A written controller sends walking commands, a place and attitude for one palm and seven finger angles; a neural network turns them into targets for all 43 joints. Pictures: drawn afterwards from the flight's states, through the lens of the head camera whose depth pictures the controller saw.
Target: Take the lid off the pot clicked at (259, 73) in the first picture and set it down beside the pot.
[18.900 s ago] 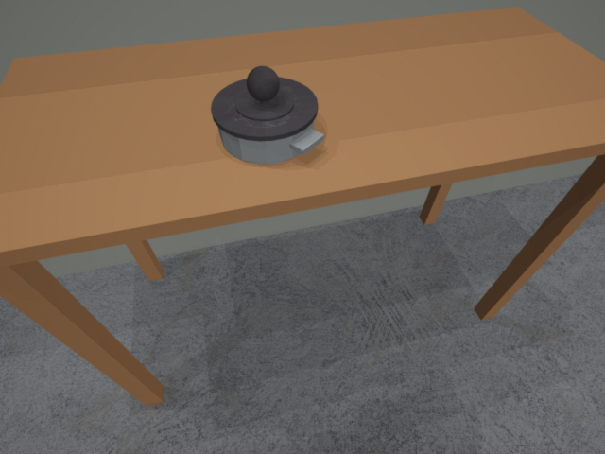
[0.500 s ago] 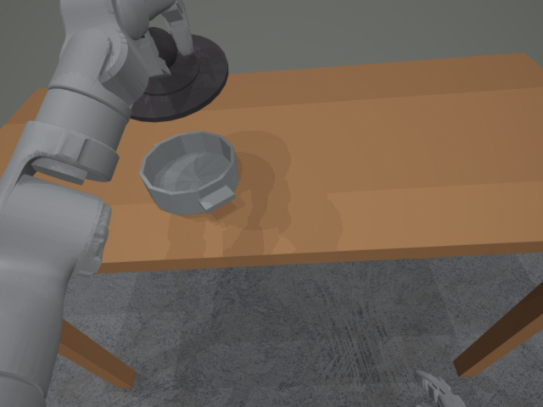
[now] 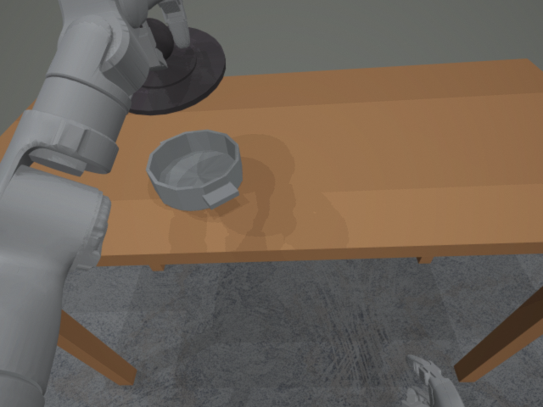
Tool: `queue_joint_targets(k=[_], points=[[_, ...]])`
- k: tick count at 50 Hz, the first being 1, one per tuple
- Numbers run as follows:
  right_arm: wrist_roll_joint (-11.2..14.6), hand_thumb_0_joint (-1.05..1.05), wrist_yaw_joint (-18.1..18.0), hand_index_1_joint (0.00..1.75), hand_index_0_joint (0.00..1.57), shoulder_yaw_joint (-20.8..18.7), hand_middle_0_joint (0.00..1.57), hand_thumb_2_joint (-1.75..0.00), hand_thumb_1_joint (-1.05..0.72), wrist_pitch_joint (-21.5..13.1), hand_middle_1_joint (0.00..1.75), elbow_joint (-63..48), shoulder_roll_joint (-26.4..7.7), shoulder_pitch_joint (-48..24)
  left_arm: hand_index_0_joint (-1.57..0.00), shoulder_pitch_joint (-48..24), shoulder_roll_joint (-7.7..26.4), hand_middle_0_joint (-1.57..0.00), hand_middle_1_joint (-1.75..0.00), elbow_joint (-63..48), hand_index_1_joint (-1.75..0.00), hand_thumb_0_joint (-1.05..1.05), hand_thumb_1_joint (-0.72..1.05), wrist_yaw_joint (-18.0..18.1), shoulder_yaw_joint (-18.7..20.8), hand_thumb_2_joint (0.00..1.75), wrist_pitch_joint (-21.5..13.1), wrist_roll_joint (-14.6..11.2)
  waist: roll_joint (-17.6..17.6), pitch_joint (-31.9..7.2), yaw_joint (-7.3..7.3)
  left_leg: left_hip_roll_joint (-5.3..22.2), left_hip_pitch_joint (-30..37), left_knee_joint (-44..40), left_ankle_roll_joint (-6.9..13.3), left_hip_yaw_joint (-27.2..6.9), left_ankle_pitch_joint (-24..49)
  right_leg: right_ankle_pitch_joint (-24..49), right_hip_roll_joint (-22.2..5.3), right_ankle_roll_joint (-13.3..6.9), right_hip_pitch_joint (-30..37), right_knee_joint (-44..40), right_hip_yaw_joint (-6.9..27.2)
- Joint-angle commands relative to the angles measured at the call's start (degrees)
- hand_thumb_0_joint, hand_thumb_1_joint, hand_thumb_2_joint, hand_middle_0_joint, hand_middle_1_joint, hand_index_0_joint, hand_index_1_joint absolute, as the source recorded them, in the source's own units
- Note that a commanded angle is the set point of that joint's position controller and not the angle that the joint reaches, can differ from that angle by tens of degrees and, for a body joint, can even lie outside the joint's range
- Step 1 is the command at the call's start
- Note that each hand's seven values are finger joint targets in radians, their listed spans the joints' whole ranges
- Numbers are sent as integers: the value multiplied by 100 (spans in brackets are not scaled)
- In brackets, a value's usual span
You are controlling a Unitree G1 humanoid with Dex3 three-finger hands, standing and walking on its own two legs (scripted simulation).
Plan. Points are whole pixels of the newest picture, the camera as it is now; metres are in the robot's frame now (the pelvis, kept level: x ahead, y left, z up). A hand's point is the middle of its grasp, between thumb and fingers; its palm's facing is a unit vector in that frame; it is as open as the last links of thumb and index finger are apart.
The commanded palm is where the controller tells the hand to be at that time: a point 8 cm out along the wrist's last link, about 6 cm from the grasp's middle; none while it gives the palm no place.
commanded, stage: move the lid sideways beside the pot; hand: left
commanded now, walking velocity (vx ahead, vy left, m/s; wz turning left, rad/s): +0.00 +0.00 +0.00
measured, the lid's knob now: (152, 41) +0.48 +0.15 +0.32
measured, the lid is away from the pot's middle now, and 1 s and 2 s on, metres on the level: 0.00 0.14 0.23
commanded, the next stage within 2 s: lower the lid onto the table in 1.94 s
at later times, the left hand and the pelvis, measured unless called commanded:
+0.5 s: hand (91, 51) +0.44 +0.21 +0.33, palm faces -0.09 -0.08 -0.99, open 7.3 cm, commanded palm +0.42 +0.22 +0.39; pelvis +0.00 +0.00 +0.00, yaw +0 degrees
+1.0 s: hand (44, 53) +0.44 +0.26 +0.33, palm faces -0.08 -0.07 -0.99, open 7.2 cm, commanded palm +0.42 +0.27 +0.39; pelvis +0.00 +0.01 +0.00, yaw +0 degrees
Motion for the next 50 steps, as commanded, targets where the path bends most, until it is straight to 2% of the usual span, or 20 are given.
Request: queue_joint_targets(k=[1,5,6,10,11,15,16,18,20,23,25,26,29,30,33,35,36,40,46,50], points=[[-27,0,-29,30,20,-261,20,-90,-90,-160,30,-808,-695,-369,-94,-3438,2014,-82,-99,-911,-104,0,56,385,942,109,-78,376,-767,-2347,49,-182,1126,-6,271,-104,1655,2127,330,-316,580,-145,18],[25,0,-12,30,20,-304,20,-90,-90,-129,30,-917,-735,-302,-94,-3129,1551,-82,-99,-1039,-104,0,56,330,594,109,-125,182,-476,-2253,-28,-165,1309,62,306,-141,1707,1988,346,-329,363,-212,-27],[13,0,-7,30,20,-293,20,-90,-90,-143,30,-925,-698,-332,-94,-3491,1989,-82,-99,-1434,-104,0,56,351,874,109,-177,342,-493,-2463,20,-159,1360,6,283,-128,1727,1973,367,-315,487,-176,-1],[36,0,-21,30,20,-323,20,-90,-90,-146,30,-950,-768,-218,-94,-3095,1884,-82,-99,-1408,-104,0,56,295,818,109,-172,186,-311,-2433,-20,-173,1470,128,326,-155,2068,2138,372,-326,424,-199,-17],[15,0,-15,30,20,-324,20,-90,-90,-145,30,-933,-756,-234,-94,-3310,2532,-82,-99,-1553,-104,0,56,322,1300,109,-188,343,-498,-2490,77,-165,1367,73,301,-138,1946,2092,386,-308,549,-172,9],[84,0,-14,30,20,-341,20,-90,-90,-44,30,-913,-818,-181,-94,-2792,1990,-82,-99,-1098,-104,0,56,197,821,109,-164,208,-485,-2065,-41,-159,1269,95,323,-115,1903,2086,376,-309,318,-253,-59],[76,0,3,30,20,-342,20,-90,-90,-53,30,-952,-783,-254,-94,-3138,2418,-82,-99,-1548,-104,0,56,236,1106,109,-201,330,-448,-2314,40,-144,1339,66,296,-86,1876,2002,389,-295,432,-202,-17],[74,0,-14,30,20,-316,20,-90,-90,-63,30,-1013,-717,-373,-94,-3327,2172,-82,-99,-1723,-104,0,56,212,884,109,-240,303,-302,-2321,-27,-193,1467,129,336,-114,1916,1936,408,-314,316,-194,-44],[80,0,-23,30,20,-347,20,-90,-90,-8,30,-904,-847,-153,-94,-2714,2316,-82,-99,-1169,-104,0,56,212,1019,109,-188,239,-274,-2131,-48,-159,1397,144,325,-139,1877,1882,416,-328,215,-275,-62],[96,0,-57,30,20,-307,20,-90,-90,19,30,-931,-780,-304,-94,-3378,2602,-82,-99,-1455,-104,0,56,205,1080,109,-286,362,-396,-2232,-49,-185,1316,67,326,-95,1551,1751,407,-303,318,-241,-51],[126,0,-43,30,20,-338,20,-90,-90,21,30,-901,-821,-179,-94,-2974,2050,-82,-99,-1278,-104,0,56,179,674,109,-285,206,-80,-2096,-140,-162,1501,133,308,-142,1834,1763,419,-326,69,-304,-97],[95,0,-43,30,20,-339,20,-90,-90,20,30,-873,-801,-180,-94,-3260,2568,-82,-99,-1452,-104,0,56,229,1058,109,-314,357,-167,-2263,-67,-140,1489,84,278,-136,1713,1651,449,-316,172,-283,-77],[82,0,-74,30,20,-303,20,-90,-90,43,30,-878,-796,-256,-94,-3289,2749,-82,-99,-1323,-104,0,56,219,1167,109,-364,378,-131,-2318,-54,-178,1448,119,314,-131,1762,1758,433,-341,253,-241,-68],[121,0,-53,30,20,-321,20,-90,-90,47,30,-886,-840,-153,-94,-2942,2297,-82,-99,-1248,-104,0,56,196,831,109,-350,254,73,-2224,-128,-151,1571,160,294,-182,2106,1828,435,-350,91,-298,-90],[89,0,-73,30,20,-317,20,-90,-90,107,30,-796,-842,-149,-94,-3201,2812,-82,-99,-1025,-104,0,56,197,1155,109,-386,428,-344,-2049,-110,-160,1302,58,308,-124,1465,1581,441,-323,156,-338,-107],[116,0,-48,30,20,-324,20,-90,-90,107,30,-856,-879,-109,-94,-2949,2487,-82,-99,-1119,-104,0,56,192,917,109,-436,297,11,-2184,-122,-146,1469,129,292,-167,1913,1749,435,-353,115,-312,-112],[83,0,-35,30,20,-330,20,-90,-90,99,30,-862,-851,-132,-94,-3277,3008,-82,-99,-1460,-104,0,56,239,1294,109,-481,436,-20,-2448,-38,-130,1507,93,266,-157,1911,1712,451,-335,273,-279,-86],[130,0,-42,30,20,-349,20,-90,-90,143,30,-866,-876,-41,-94,-2831,2502,-82,-99,-1176,-104,0,56,184,935,109,-488,299,74,-2229,-138,-106,1627,171,294,-202,2211,1737,456,-347,38,-337,-127],[87,0,-30,30,20,-344,20,-90,-90,186,30,-866,-887,-27,-94,-2977,3284,-82,-99,-1468,-104,0,56,229,1480,109,-586,475,55,-2466,-26,-104,1584,134,274,-186,2232,1718,487,-346,228,-313,-109],[136,0,-23,30,20,-364,20,-90,-90,255,30,-899,-941,10,-94,-2395,3023,-82,-99,-1165,-104,0,56,160,1324,109,-565,344,102,-2227,-65,-84,1563,198,301,-195,2370,1725,475,-349,75,-350,-136]])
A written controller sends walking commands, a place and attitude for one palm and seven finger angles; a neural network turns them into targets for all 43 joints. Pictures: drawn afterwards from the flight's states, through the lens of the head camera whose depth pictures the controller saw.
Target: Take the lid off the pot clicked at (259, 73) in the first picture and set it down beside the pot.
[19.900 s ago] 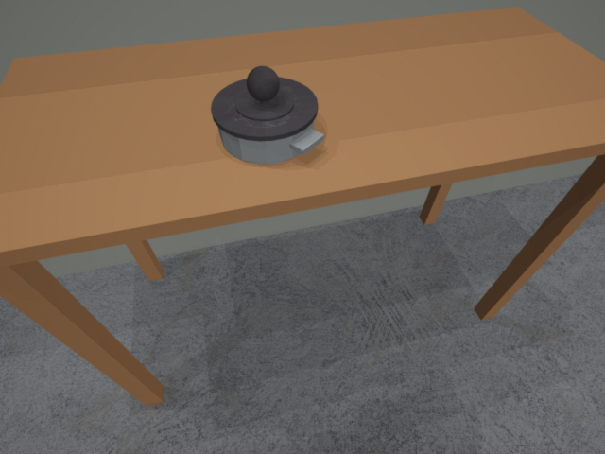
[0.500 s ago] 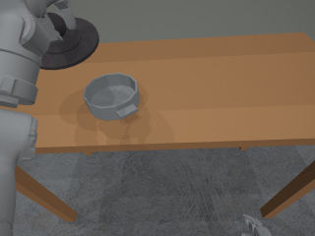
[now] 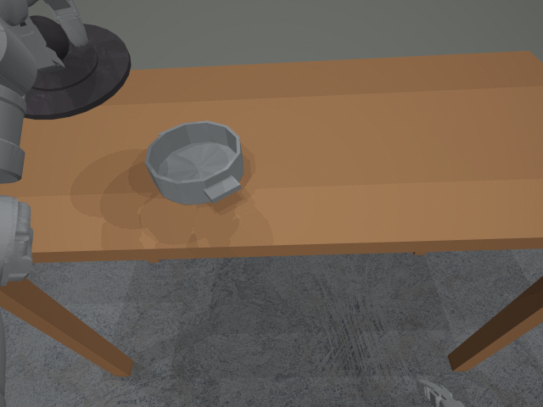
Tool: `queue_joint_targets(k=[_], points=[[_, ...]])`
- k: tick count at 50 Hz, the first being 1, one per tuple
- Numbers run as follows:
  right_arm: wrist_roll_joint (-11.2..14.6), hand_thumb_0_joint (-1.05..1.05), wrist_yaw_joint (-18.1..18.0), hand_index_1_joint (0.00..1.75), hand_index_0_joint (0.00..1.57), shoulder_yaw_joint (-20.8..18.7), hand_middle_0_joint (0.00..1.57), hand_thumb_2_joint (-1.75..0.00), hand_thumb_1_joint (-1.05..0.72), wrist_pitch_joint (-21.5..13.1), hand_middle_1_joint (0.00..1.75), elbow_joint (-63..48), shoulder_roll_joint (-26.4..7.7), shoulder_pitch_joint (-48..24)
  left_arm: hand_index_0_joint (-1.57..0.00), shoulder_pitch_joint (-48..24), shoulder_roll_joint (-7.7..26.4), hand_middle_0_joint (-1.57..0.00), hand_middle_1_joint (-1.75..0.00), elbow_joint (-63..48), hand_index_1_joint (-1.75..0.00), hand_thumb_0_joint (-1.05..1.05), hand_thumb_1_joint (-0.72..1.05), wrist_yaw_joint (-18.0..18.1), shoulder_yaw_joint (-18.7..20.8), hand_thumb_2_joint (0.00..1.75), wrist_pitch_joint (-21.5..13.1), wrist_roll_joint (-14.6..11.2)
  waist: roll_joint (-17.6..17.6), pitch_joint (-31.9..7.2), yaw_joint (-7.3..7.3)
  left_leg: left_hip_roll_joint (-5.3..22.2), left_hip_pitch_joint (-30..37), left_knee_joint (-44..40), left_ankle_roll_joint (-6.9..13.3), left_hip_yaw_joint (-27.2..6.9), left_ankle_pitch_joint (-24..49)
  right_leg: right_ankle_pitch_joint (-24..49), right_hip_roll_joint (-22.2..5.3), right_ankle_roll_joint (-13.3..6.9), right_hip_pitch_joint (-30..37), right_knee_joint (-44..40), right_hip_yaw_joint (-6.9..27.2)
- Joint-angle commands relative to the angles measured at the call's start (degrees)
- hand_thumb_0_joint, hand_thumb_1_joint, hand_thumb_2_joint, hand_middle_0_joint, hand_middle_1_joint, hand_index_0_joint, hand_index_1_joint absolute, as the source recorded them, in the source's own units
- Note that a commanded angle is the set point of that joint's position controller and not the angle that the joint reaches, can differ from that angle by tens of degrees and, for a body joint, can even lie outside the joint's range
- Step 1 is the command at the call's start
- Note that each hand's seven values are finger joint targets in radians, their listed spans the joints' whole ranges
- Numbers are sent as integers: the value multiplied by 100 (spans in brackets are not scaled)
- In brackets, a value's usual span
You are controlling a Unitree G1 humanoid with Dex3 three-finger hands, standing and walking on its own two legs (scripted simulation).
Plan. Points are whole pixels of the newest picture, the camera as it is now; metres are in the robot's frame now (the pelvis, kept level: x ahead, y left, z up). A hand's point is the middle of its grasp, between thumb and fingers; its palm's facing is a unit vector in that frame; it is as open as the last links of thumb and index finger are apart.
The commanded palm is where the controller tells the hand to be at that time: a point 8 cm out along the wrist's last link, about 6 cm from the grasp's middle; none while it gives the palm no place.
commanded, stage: move the lid sideways beside the pot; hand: left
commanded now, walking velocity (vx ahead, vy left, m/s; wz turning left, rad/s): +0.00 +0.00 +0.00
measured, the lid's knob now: (44, 40) +0.47 +0.27 +0.32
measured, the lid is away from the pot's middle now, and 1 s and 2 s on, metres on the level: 0.14 0.23 0.23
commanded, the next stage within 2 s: lower the lid onto the table in 0.94 s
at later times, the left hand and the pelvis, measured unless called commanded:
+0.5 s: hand out of the picture +0.44 +0.31 +0.31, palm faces -0.15 -0.10 -0.98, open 7.2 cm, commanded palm +0.44 +0.32 +0.39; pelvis +0.00 +0.00 +0.00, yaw -1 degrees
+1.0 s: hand out of the picture +0.44 +0.34 +0.32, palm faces -0.13 -0.08 -0.99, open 7.2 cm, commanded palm +0.43 +0.34 +0.39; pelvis +0.01 +0.00 +0.00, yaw +0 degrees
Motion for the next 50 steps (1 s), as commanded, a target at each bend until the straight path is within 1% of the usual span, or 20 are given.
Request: queue_joint_targets(k=[1,3,5,6,8,10,11,13,15,16,22,25,26,28,32,38,41,45,48,50], points=[[-27,0,-32,30,20,-276,20,-90,-90,-175,30,-755,-794,-306,-94,-3207,1838,-82,-99,-940,-104,0,56,361,768,109,-17,250,-161,-2206,4,-113,1526,-2,237,-127,1962,1432,441,-355,142,-173,-139],[-7,0,-67,30,20,-260,20,-90,-90,-105,30,-725,-800,-312,-94,-3307,1804,-82,-99,-554,-104,0,56,313,626,109,-50,269,-330,-1875,-64,-140,1271,-91,270,-72,1372,1225,421,-342,95,-230,-150],[25,0,-62,30,20,-275,20,-90,-90,-109,30,-801,-850,-294,-94,-3209,1669,-82,-99,-845,-104,0,56,338,516,109,-132,150,40,-2190,-54,-135,1489,-11,277,-98,1754,1387,412,-369,139,-202,-124],[-17,0,-77,30,20,-276,20,-90,-90,-141,30,-786,-798,-276,-94,-3693,1996,-82,-99,-1214,-104,0,56,393,703,109,-193,295,85,-2495,-42,-131,1637,-32,265,-85,1770,1367,441,-348,260,-184,-96],[-8,0,-117,30,20,-254,20,-90,-90,-149,30,-788,-768,-310,-94,-3820,2006,-82,-99,-1097,-104,0,56,394,686,109,-249,309,155,-2375,-88,-154,1633,-18,292,-91,1666,1267,446,-359,182,-202,-104],[-5,0,-127,30,20,-279,20,-90,-90,-126,30,-723,-865,-106,-94,-3199,1939,-82,-99,-610,-104,0,56,375,676,109,-260,230,212,-2207,-89,-136,1570,15,295,-105,1848,1373,450,-382,131,-260,-113],[-34,0,-127,30,20,-268,20,-90,-90,-100,30,-683,-845,-127,-94,-3411,2377,-82,-99,-651,-104,0,56,394,952,109,-305,366,6,-2259,-49,-136,1426,-36,274,-35,1653,1385,445,-347,305,-247,-77],[-5,0,-147,30,20,-250,20,-90,-90,-31,30,-666,-843,-163,-94,-3483,2278,-82,-99,-306,-104,0,56,327,760,109,-377,369,-166,-1976,-106,-145,1171,-88,303,30,1300,1349,404,-314,311,-274,-74],[24,0,-142,30,20,-262,20,-90,-90,-30,30,-685,-884,-95,-94,-3285,1959,-82,-99,-226,-104,0,56,321,499,109,-418,259,157,-1987,-165,-116,1305,-43,298,1,1542,1402,416,-351,192,-304,-101],[2,0,-132,30,20,-271,20,-90,-90,-33,30,-659,-857,-71,-94,-3663,2309,-82,-99,-612,-104,0,56,371,727,109,-470,367,158,-2210,-114,-89,1414,-91,274,-18,1545,1333,439,-334,293,-275,-91],[-15,0,-190,30,20,-265,20,-90,-90,6,30,-589,-899,23,-94,-3361,2604,-82,-99,-30,-104,0,56,337,906,109,-608,435,15,-2062,-152,-97,1269,-12,349,66,1591,1541,441,-313,391,-302,-65],[20,0,-177,30,20,-286,20,-90,-90,-5,30,-623,-929,106,-94,-3244,2352,-82,-99,-212,-104,0,56,341,681,109,-652,322,495,-2188,-168,-76,1494,50,344,17,2085,1669,448,-347,270,-320,-91],[8,0,-164,30,20,-301,20,-90,-90,0,30,-585,-917,123,-94,-3581,2808,-82,-99,-664,-104,0,56,390,1006,109,-679,419,437,-2461,-107,-45,1635,34,312,-17,2178,1668,465,-318,402,-268,-58],[0,0,-182,30,20,-302,20,-90,-90,-7,30,-622,-893,78,-94,-3573,2851,-82,-99,-746,-104,0,56,397,1060,109,-688,436,550,-2543,-125,-64,1767,114,352,-22,2435,1746,471,-324,358,-248,-58],[18,0,-152,30,20,-283,20,-90,-90,102,30,-548,-951,155,-94,-2959,2742,-82,-99,120,-104,0,56,315,976,109,-675,421,207,-1900,-176,-35,1389,85,330,32,2142,1671,489,-313,200,-307,-127],[24,0,-158,30,20,-298,20,-90,-90,88,30,-619,-947,161,-94,-3392,3137,-82,-99,-732,-104,0,56,412,1219,109,-690,473,725,-2581,-118,-8,1937,181,331,-70,2815,1700,505,-324,222,-233,-86],[40,0,-140,30,20,-286,20,-90,-90,132,30,-590,-960,222,-94,-3115,3101,-82,-99,-369,-104,0,56,386,1199,109,-698,458,357,-2277,-130,15,1673,127,289,-52,2634,1669,510,-297,214,-257,-124],[61,0,-117,30,20,-287,20,-90,-90,123,30,-629,-967,154,-94,-3011,2477,-82,-99,-424,-104,0,56,348,721,109,-637,328,746,-2233,-178,12,1910,192,295,-103,2945,1663,504,-339,-61,-298,-148],[20,0,-128,30,20,-275,20,-90,-90,122,30,-615,-943,169,-94,-3200,3038,-82,-99,-506,-104,0,56,396,1149,109,-658,474,396,-2398,-130,-30,1745,164,323,-50,2563,1664,500,-308,208,-237,-103],[37,0,-131,30,20,-279,20,-90,-90,110,30,-617,-971,174,-94,-3006,2628,-82,-99,-321,-104,0,56,372,852,109,-641,361,535,-2259,-178,-29,1759,219,314,-52,2728,1733,491,-326,63,-277,-128]])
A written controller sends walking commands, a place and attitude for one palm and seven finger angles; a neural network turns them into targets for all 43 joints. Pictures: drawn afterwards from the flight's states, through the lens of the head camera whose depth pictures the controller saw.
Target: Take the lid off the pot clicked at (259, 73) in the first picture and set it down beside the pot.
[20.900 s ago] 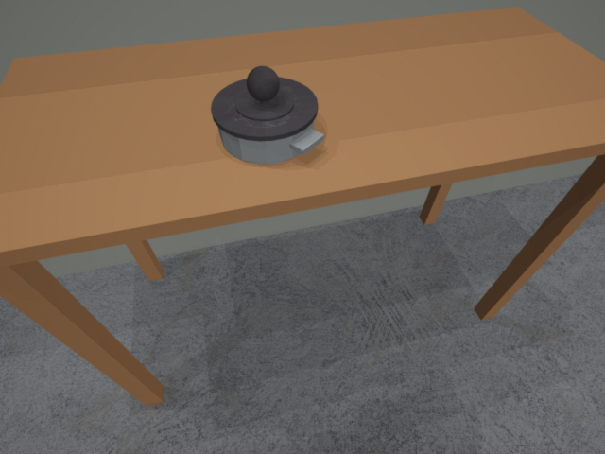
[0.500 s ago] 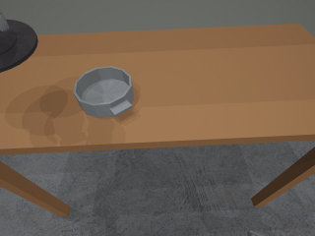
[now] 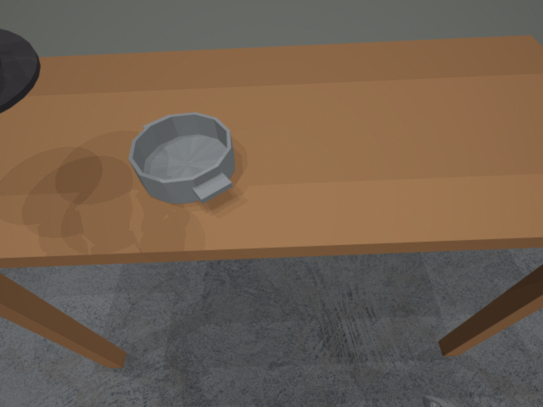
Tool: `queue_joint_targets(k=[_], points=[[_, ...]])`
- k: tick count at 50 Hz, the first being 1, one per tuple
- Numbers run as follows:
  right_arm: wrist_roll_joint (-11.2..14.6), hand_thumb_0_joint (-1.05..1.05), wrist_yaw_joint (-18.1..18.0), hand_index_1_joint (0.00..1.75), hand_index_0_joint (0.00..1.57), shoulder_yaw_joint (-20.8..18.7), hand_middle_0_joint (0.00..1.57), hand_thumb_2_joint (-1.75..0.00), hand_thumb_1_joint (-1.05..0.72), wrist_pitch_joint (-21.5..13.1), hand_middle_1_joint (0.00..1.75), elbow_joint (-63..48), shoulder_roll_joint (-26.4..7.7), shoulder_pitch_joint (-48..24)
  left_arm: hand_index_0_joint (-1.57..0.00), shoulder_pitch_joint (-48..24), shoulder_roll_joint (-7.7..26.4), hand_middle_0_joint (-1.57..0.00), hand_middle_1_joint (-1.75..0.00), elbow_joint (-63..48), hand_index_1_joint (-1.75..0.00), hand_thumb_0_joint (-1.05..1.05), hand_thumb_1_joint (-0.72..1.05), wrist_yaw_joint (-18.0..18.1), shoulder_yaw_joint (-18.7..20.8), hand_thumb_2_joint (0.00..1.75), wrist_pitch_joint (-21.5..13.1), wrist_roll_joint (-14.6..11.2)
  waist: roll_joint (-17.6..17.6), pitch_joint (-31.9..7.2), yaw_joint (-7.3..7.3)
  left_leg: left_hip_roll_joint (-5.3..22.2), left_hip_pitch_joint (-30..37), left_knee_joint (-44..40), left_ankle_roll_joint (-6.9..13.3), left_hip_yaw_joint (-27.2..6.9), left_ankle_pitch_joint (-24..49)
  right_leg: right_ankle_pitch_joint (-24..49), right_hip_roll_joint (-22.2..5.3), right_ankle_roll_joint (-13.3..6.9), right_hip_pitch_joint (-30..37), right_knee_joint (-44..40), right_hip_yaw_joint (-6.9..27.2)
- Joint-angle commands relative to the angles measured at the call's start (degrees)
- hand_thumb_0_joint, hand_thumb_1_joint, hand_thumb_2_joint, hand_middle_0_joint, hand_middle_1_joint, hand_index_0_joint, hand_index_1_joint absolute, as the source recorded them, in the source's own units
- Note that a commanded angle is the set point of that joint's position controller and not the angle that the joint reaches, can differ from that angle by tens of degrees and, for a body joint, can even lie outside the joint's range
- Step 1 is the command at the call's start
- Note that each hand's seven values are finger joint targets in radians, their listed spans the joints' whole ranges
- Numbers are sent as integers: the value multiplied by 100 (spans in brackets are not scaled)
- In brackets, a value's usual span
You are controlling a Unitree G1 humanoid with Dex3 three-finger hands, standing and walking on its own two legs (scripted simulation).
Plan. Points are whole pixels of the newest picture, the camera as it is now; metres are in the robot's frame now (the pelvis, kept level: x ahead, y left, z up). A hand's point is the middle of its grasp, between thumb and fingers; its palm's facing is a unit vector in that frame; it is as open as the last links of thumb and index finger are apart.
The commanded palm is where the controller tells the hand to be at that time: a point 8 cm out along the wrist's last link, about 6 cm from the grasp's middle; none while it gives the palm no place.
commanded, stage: lower the lid onto the table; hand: left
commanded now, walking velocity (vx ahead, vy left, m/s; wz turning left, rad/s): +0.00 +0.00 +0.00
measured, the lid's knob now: out of the picture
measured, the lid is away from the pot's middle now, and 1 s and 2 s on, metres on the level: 0.23 0.23 0.23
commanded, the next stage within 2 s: none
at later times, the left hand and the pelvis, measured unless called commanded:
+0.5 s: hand out of the picture +0.43 +0.34 +0.29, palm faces -0.19 -0.17 -0.97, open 7.2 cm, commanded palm +0.43 +0.35 +0.36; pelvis +0.00 +0.00 +0.00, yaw +0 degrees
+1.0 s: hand out of the picture +0.44 +0.35 +0.25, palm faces -0.25 -0.19 -0.95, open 7.2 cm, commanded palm +0.44 +0.36 +0.32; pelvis +0.00 +0.00 +0.00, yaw +0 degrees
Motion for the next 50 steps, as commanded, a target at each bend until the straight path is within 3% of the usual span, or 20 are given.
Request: queue_joint_targets(k=[1,2,5,6,10,12,15,16,20,21,25,26,30,32,36,39,40,45,46,50], points=[[-53,0,-59,30,20,-306,20,-90,-90,-192,30,-560,-869,88,-94,-3129,1813,-82,-99,-1222,-104,0,56,386,516,109,4,119,344,-2427,-68,-102,1810,108,317,-24,2586,1619,392,-274,211,-45,-111],[-69,0,-70,30,20,-285,20,-90,-90,-171,30,-557,-893,46,-94,-3024,2017,-82,-99,-938,-104,0,56,369,686,109,-26,152,220,-2314,-48,-132,1620,113,350,23,2360,1635,384,-281,287,-29,-96],[-4,0,-27,30,20,-295,20,-90,-90,-228,30,-547,-916,81,-94,-2987,1455,-82,-99,-434,-104,0,56,312,197,109,214,33,333,-2078,-109,-172,1467,68,322,40,2177,1710,360,-283,209,-68,-110],[-23,0,-16,30,20,-288,20,-90,-90,-232,30,-534,-890,101,-94,-3367,1756,-82,-99,-790,-104,0,56,344,360,109,217,132,289,-2247,-83,-159,1500,24,308,34,2129,1681,358,-259,345,-34,-82],[-6,0,-41,30,20,-280,20,-90,-90,-314,30,-537,-918,158,-94,-3179,1443,-82,-99,-518,-104,0,56,344,114,109,241,86,350,-2226,-126,-139,1549,61,339,26,2200,1710,353,-274,283,-59,-91],[-62,0,-64,30,20,-282,20,-90,-90,-350,30,-544,-882,145,-94,-3415,1713,-82,-99,-651,-104,0,56,410,318,109,233,203,405,-2369,-117,-172,1618,115,369,34,2164,1651,370,-267,338,-7,-59],[-16,0,-65,30,20,-283,20,-90,-90,-390,30,-472,-929,242,-94,-3165,1258,-82,-99,-310,-104,0,56,382,-40,109,222,70,431,-2030,-171,-144,1496,26,323,7,1860,1408,374,-287,125,-107,-117],[-50,0,-58,30,20,-288,20,-90,-90,-392,30,-447,-910,267,-94,-3448,1611,-82,-99,-626,-104,0,56,439,230,109,189,160,347,-2236,-133,-145,1547,20,318,-1,1893,1456,384,-269,267,-53,-89],[-49,0,-94,30,20,-290,20,-90,-90,-464,30,-438,-948,303,-94,-3262,1514,-82,-99,-432,-104,0,56,470,162,109,143,104,613,-2255,-151,-151,1588,99,337,-12,2034,1492,386,-300,175,-62,-78],[-72,0,-74,30,20,-298,20,-90,-90,-451,30,-421,-930,350,-94,-3504,1841,-82,-99,-724,-104,0,56,530,404,109,104,186,544,-2459,-118,-155,1642,97,324,-35,2117,1546,402,-276,315,-7,-58],[-45,0,-64,30,20,-327,20,-90,-90,-474,30,-464,-954,329,-94,-3142,1531,-82,-99,-597,-104,0,56,514,245,109,81,71,728,-2380,-127,-131,1686,171,312,-71,2417,1610,396,-304,134,8,-82],[-70,0,-37,30,20,-343,20,-90,-90,-458,30,-458,-937,355,-94,-3314,1798,-82,-99,-905,-104,0,56,567,467,109,84,144,703,-2621,-101,-128,1823,183,302,-96,2476,1604,409,-276,217,58,-54],[-44,0,-25,30,20,-327,20,-90,-90,-398,30,-443,-981,378,-94,-2675,1537,-82,-99,-105,-104,0,56,512,302,109,41,76,398,-2073,-151,-146,1383,179,315,-18,2174,1621,402,-283,108,15,-94],[-69,0,-24,30,20,-327,20,-90,-90,-342,30,-420,-975,359,-94,-2969,1905,-82,-99,-214,-104,0,56,550,537,109,-34,166,261,-2211,-153,-161,1336,195,345,48,2011,1681,393,-247,279,64,-40],[-70,0,-7,30,20,-375,20,-90,-90,-380,30,-513,-940,359,-94,-3230,1916,-82,-99,-1004,-104,0,56,628,595,109,-43,104,769,-2759,-133,-119,1905,297,319,-117,2740,1720,423,-258,168,122,-47],[-63,0,-20,30,20,-344,20,-90,-90,-329,30,-435,-938,386,-94,-2607,1716,-82,-99,-44,-104,0,56,578,514,109,-65,97,197,-2088,-189,-149,1381,263,330,-10,2123,1596,424,-232,72,86,-98],[-29,0,-9,30,20,-355,20,-90,-90,-326,30,-450,-978,393,-94,-2473,1562,-82,-99,0,-104,0,56,549,390,109,-98,16,274,-2088,-183,-136,1359,248,316,-16,2230,1677,409,-254,65,69,-97],[-54,0,-26,30,20,-354,20,-90,-90,-331,30,-442,-972,378,-94,-2787,1703,-82,-99,-237,-104,0,56,604,448,109,-180,24,537,-2312,-191,-141,1537,318,340,-39,2338,1700,416,-267,55,80,-60],[-75,0,-18,30,20,-360,20,-90,-90,-318,30,-430,-956,420,-94,-3013,1966,-82,-99,-526,-104,0,56,650,640,109,-221,81,471,-2510,-169,-137,1602,301,330,-57,2395,1737,423,-240,177,121,-48],[-52,0,-34,30,20,-361,20,-90,-90,-360,30,-395,-957,406,-94,-2674,1407,-82,-99,-43,-104,0,56,612,253,109,-238,-38,570,-2238,-235,-136,1592,343,327,-82,2410,1644,433,-264,-103,73,-96]])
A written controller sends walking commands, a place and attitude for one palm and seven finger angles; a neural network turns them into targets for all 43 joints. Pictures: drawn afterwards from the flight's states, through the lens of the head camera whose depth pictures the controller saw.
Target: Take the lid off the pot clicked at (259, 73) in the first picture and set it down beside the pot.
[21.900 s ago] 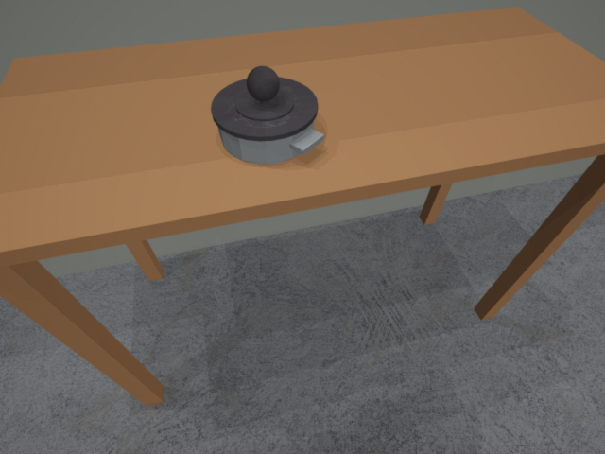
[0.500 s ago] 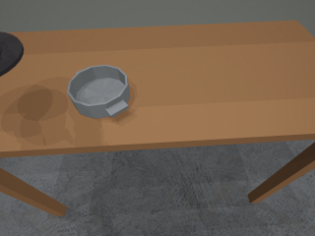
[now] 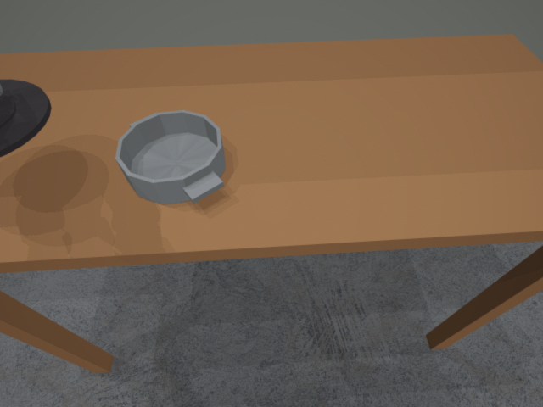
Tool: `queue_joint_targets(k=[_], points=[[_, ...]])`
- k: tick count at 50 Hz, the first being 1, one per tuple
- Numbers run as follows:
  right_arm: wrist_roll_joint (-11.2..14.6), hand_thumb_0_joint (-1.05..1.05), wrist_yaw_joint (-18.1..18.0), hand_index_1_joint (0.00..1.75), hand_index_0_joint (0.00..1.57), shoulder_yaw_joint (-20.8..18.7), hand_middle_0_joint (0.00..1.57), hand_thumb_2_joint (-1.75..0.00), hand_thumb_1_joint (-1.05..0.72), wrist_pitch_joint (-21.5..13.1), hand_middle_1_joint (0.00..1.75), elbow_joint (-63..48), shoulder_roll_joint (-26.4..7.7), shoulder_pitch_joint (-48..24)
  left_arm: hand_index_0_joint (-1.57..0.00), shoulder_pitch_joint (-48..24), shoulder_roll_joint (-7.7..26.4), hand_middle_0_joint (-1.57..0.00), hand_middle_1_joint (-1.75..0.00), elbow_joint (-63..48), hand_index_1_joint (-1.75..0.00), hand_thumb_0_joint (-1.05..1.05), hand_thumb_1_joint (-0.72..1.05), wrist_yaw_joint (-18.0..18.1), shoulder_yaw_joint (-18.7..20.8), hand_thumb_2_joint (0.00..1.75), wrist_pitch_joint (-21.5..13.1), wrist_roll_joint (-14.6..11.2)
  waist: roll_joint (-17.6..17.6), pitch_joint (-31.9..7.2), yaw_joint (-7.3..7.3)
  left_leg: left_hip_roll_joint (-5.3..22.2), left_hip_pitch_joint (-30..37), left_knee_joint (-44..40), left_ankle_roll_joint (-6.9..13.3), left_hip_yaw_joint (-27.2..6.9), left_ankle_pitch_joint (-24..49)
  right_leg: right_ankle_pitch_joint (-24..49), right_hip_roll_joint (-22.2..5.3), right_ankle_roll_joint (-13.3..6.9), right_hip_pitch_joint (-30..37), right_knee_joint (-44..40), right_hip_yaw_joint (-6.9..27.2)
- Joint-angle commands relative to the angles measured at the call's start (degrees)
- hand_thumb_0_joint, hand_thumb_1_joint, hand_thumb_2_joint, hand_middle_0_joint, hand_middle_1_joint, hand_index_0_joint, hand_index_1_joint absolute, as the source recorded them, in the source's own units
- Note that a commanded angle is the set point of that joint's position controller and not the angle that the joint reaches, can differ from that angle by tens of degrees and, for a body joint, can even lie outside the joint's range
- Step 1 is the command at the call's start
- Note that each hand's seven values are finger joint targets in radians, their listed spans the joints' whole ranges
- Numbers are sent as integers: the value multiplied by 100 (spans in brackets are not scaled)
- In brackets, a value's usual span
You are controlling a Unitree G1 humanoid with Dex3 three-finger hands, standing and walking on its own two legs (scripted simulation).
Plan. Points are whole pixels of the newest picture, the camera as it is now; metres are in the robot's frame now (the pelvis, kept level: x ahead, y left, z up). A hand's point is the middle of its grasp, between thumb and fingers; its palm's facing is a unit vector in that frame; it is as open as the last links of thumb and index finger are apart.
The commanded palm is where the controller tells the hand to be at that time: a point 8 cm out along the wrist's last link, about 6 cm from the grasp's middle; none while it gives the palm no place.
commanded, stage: lower the lid onto the table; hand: left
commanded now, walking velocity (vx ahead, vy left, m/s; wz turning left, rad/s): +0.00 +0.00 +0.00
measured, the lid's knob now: out of the picture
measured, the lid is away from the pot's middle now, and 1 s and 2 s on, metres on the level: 0.23 0.23 0.23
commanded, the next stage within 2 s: open the fingers wide in 1.48 s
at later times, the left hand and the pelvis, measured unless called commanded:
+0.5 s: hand out of the picture +0.43 +0.35 +0.22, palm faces -0.31 -0.20 -0.93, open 7.2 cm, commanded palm +0.44 +0.36 +0.29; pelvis -0.01 +0.00 +0.00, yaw +0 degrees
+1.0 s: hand out of the picture +0.44 +0.36 +0.18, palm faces -0.37 -0.23 -0.90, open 7.2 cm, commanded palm +0.46 +0.38 +0.25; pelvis +0.00 +0.01 +0.00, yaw -1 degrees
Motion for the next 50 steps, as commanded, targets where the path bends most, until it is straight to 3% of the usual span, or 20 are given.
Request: queue_joint_targets(k=[1,5,8,10,12,15,18,21,25,27,30,31,34,36,41,43,44,46,47,50], points=[[-57,0,-50,30,20,-336,20,-90,-90,-179,30,-476,-949,264,-94,-3112,2064,-82,-99,-1486,-104,0,56,382,518,109,-87,93,558,-2451,-2,-182,1830,20,311,-75,2452,1727,385,-237,234,-77,-77],[-26,0,-63,30,20,-342,20,-90,-90,-215,30,-512,-932,164,-94,-2954,1583,-82,-99,-1473,-104,0,56,385,189,109,-125,-40,868,-2431,-44,-154,2049,90,299,-164,2924,1778,396,-283,-19,-79,-121],[-65,0,-53,30,20,-329,20,-90,-90,-197,30,-448,-924,234,-94,-2865,1832,-82,-99,-1304,-104,0,56,421,432,109,-148,26,673,-2269,-31,-191,1847,68,312,-132,2514,1640,413,-265,24,-78,-118],[-38,0,-66,30,20,-329,20,-90,-90,-201,30,-466,-945,161,-94,-2805,1496,-82,-99,-1308,-104,0,56,400,155,109,-164,-80,796,-2288,-55,-162,1917,63,287,-158,2682,1665,402,-288,-80,-87,-137],[-75,0,-57,30,20,-353,20,-90,-90,-223,30,-484,-935,209,-94,-3078,1871,-82,-99,-1725,-104,0,56,485,492,109,-209,2,872,-2626,-17,-172,2130,102,304,-230,2750,1596,423,-281,-22,-52,-111],[-48,0,-68,30,20,-336,20,-90,-90,-210,30,-446,-967,217,-94,-2547,1689,-82,-99,-1140,-104,0,56,457,373,109,-232,-78,646,-2232,-35,-165,1822,72,272,-185,2613,1591,420,-294,-78,-74,-144],[-65,0,-73,30,20,-337,20,-90,-90,-185,30,-378,-931,235,-94,-2897,1489,-82,-99,-1030,-104,0,56,467,184,109,-256,-58,558,-2068,-105,-183,1695,1,291,-161,2002,1319,414,-264,-176,-109,-150],[-95,0,-87,30,20,-342,20,-90,-90,-212,30,-399,-974,294,-94,-3092,2098,-82,-99,-1409,-104,0,56,559,610,109,-372,26,711,-2603,-11,-196,1833,41,286,-164,2266,1513,409,-269,83,-32,-81],[-64,0,-122,30,20,-336,20,-90,-90,-227,30,-378,-970,259,-94,-2715,1712,-82,-99,-834,-104,0,56,531,337,109,-420,-42,681,-2237,-65,-193,1676,75,293,-128,2270,1546,419,-290,-85,-51,-113],[-76,0,-117,30,20,-323,20,-90,-90,-185,30,-331,-975,301,-94,-2769,1838,-82,-99,-627,-104,0,56,556,403,109,-442,9,465,-2102,-102,-199,1428,44,307,-88,1859,1421,417,-258,-48,-47,-94],[-60,0,-144,30,20,-325,20,-90,-90,-213,30,-337,-996,303,-94,-2676,1777,-82,-99,-653,-104,0,56,548,312,109,-478,-51,596,-2210,-78,-198,1499,57,306,-66,1994,1521,414,-275,0,-45,-89],[-87,0,-128,30,20,-344,20,-90,-90,-189,30,-332,-1005,380,-94,-2894,2200,-82,-99,-938,-104,0,56,609,628,109,-517,45,560,-2488,-50,-195,1549,70,309,-69,2022,1559,403,-237,138,-6,-39],[-67,0,-164,30,20,-341,20,-90,-90,-206,30,-291,-981,373,-94,-2857,1761,-82,-99,-558,-104,0,56,581,280,109,-509,-8,607,-2140,-159,-196,1450,61,320,-67,1782,1400,420,-239,-109,-64,-77],[-70,0,-171,30,20,-346,20,-90,-90,-209,30,-280,-1024,423,-94,-2840,2021,-82,-99,-786,-104,0,56,610,452,109,-557,-2,642,-2338,-123,-175,1551,83,305,-61,1956,1476,423,-235,-54,-39,-56],[-90,0,-187,30,20,-367,20,-90,-90,-263,30,-262,-1024,503,-94,-2961,1980,-82,-99,-1083,-104,0,56,647,472,109,-634,-27,943,-2655,-115,-140,1932,183,288,-158,2501,1548,455,-242,-196,16,-86],[-82,0,-189,30,20,-380,20,-90,-90,-269,30,-221,-1003,529,-94,-2770,1696,-82,-99,-787,-104,0,56,624,322,109,-616,-55,834,-2360,-165,-140,1853,204,297,-160,2362,1461,471,-237,-372,-13,-123],[-86,0,-185,30,20,-376,20,-90,-90,-254,30,-221,-1021,535,-94,-2513,1872,-82,-99,-506,-104,0,56,630,483,109,-610,-40,597,-2220,-140,-158,1639,204,304,-133,2152,1403,476,-238,-327,-7,-120],[-83,0,-174,30,20,-366,20,-90,-90,-210,30,-244,-1044,508,-94,-2582,1974,-82,-99,-693,-104,0,56,652,503,109,-652,-29,681,-2353,-116,-165,1569,194,278,-99,2194,1492,459,-240,-240,36,-92],[-76,0,-193,30,20,-365,20,-90,-90,-208,30,-216,-1029,499,-94,-2643,1717,-82,-99,-504,-104,0,56,639,296,109,-636,-43,683,-2226,-189,-161,1553,199,297,-91,2062,1431,464,-244,-353,12,-117],[-63,0,-220,30,20,-348,20,-90,-90,-212,30,-222,-1060,504,-94,-2405,1981,-82,-99,-409,-104,0,56,665,470,109,-686,-36,705,-2275,-136,-172,1498,240,299,-58,2187,1545,482,-268,-284,57,-106]])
